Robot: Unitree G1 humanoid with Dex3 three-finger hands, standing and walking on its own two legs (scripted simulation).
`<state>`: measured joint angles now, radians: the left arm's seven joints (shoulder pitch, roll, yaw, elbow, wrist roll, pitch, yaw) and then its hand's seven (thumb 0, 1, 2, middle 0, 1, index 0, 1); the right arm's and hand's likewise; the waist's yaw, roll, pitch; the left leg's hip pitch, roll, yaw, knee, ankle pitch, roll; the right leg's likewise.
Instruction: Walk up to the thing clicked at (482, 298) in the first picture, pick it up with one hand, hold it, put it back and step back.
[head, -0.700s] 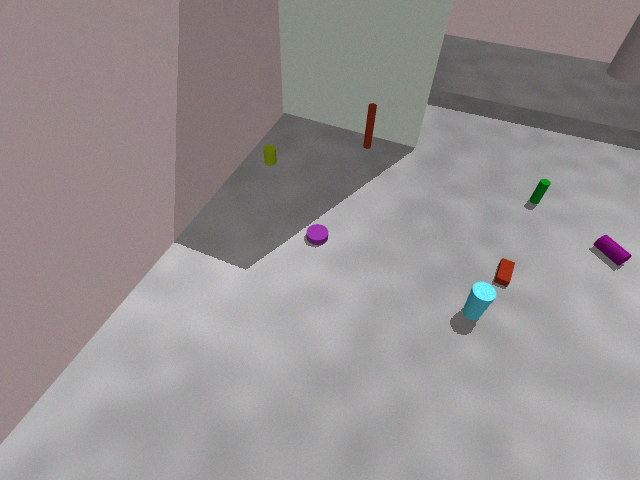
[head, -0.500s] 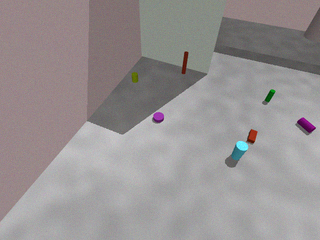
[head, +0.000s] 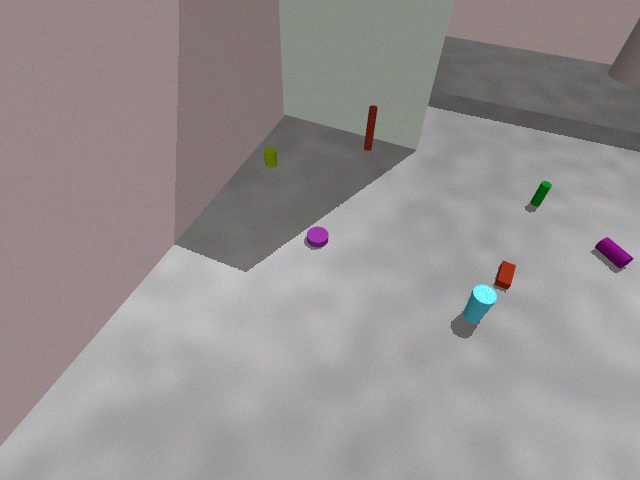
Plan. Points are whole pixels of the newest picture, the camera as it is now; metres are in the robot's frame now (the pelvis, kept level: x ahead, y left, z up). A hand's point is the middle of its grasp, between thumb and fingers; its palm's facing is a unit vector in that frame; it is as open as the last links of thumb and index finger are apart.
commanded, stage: stand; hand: left
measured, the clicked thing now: (478, 305) +0.80 -0.59 -0.71
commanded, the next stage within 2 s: walk up in 0.42 s
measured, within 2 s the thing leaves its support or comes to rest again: neither
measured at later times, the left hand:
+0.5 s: hand out of the picture +0.07 +0.26 -0.16, palm faces -0.08 -0.94 -0.33, open 7.4 cm
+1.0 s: hand (198, 383) +0.30 +0.19 -0.14, palm faces -0.43 -0.81 -0.41, open 7.4 cm
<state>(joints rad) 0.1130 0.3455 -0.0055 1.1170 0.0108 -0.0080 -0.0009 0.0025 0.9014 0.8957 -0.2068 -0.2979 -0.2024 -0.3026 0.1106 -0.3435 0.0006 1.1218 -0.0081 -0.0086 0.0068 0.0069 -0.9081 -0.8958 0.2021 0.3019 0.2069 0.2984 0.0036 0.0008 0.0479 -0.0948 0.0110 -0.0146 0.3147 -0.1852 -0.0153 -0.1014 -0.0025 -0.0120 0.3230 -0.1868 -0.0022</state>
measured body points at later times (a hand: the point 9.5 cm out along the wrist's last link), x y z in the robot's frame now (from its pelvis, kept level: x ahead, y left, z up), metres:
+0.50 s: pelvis +0.00 +0.00 -0.01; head +0.02 -0.01 +0.44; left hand +0.08 +0.30 -0.13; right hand +0.08 -0.31 -0.13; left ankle -0.01 +0.13 -0.75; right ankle -0.01 -0.12 -0.74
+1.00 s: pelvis +0.16 -0.05 -0.02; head +0.16 -0.08 +0.43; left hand +0.32 +0.23 -0.11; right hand +0.13 -0.39 -0.13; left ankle +0.33 +0.04 -0.71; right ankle +0.06 -0.19 -0.75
